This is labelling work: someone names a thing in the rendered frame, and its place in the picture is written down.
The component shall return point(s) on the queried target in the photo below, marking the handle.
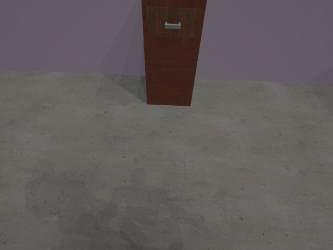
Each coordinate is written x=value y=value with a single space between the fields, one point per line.
x=172 y=26

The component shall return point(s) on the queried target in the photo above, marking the drawer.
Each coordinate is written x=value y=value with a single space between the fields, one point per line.
x=188 y=17

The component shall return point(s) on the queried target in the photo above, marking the cabinet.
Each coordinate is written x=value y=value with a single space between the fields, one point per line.
x=171 y=61

